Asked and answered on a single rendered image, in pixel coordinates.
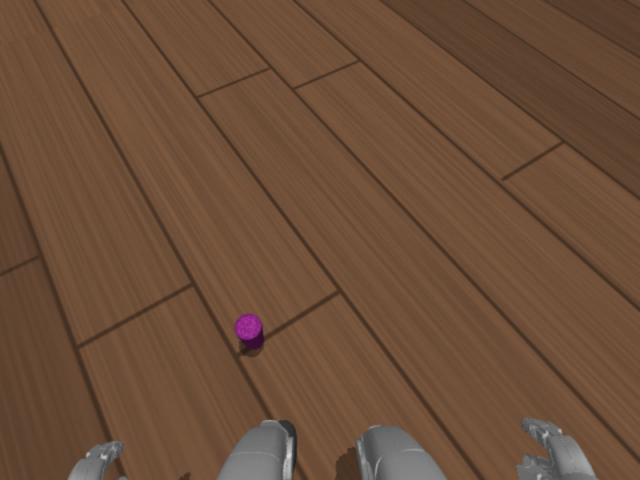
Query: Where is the left robot hand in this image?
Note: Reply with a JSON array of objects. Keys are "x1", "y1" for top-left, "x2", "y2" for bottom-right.
[{"x1": 68, "y1": 441, "x2": 129, "y2": 480}]

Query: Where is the right robot hand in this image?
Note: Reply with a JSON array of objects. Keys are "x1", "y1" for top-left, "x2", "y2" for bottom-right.
[{"x1": 516, "y1": 418, "x2": 596, "y2": 480}]

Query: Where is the left robot foot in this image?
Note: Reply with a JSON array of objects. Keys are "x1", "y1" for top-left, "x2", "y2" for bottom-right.
[{"x1": 279, "y1": 420, "x2": 297, "y2": 480}]

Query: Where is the cup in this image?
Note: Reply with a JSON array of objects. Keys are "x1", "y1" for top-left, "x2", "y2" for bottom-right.
[{"x1": 234, "y1": 314, "x2": 264, "y2": 350}]

